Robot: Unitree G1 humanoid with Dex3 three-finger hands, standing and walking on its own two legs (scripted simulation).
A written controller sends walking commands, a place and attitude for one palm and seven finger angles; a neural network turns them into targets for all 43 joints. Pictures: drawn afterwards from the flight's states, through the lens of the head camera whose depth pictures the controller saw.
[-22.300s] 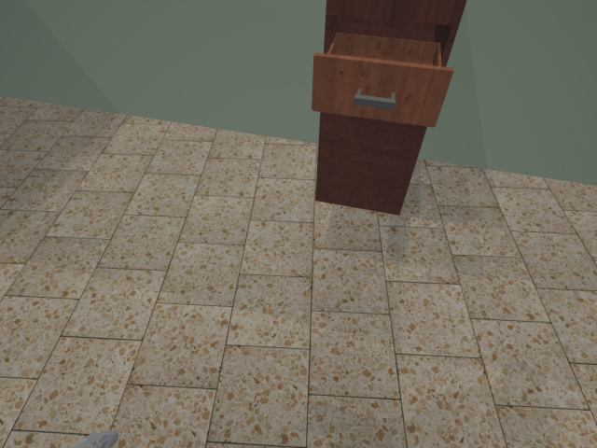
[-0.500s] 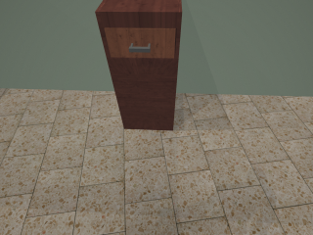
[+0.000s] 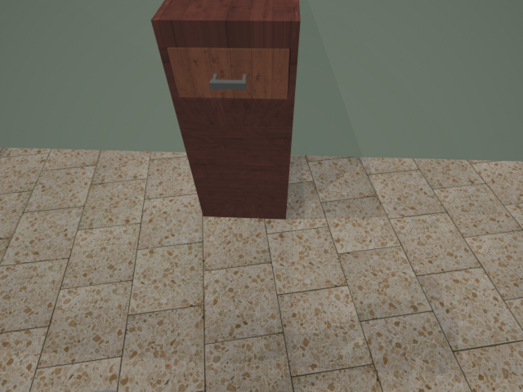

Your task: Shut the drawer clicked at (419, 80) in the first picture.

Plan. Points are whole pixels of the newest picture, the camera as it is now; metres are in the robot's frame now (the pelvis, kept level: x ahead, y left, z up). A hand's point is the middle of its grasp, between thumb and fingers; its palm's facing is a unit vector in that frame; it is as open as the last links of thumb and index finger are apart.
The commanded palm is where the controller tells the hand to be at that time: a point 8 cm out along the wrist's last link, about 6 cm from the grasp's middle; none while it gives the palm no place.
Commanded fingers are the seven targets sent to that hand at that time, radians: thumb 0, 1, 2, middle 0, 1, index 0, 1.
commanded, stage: look to check the result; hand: left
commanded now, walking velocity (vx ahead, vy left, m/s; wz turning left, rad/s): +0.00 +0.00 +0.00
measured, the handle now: (228, 80) +0.94 +0.14 -0.03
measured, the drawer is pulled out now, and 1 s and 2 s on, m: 0.00 0.00 0.00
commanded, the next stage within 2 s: stand and wait in 0.42 s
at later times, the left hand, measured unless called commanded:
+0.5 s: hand out of the picture +0.11 +0.23 -0.15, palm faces -0.04 -0.93 -0.36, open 7.4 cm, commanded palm none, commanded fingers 0.00 0.90 0.90 -0.20 -0.30 -0.20 -0.30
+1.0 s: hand out of the picture +0.12 +0.23 -0.15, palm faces -0.05 -0.93 -0.36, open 7.4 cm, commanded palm none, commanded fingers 0.00 0.90 0.90 -0.20 -0.30 -0.20 -0.30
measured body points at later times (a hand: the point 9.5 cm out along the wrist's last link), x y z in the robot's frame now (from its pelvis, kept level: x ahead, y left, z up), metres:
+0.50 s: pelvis +0.02 -0.01 +0.00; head +0.05 -0.03 +0.45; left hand +0.11 +0.28 -0.13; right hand +0.09 -0.30 -0.15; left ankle +0.02 +0.12 -0.75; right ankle +0.01 -0.10 -0.75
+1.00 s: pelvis +0.03 -0.01 +0.00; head +0.05 -0.03 +0.45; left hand +0.12 +0.28 -0.13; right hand +0.09 -0.31 -0.14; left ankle +0.02 +0.12 -0.75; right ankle +0.01 -0.10 -0.75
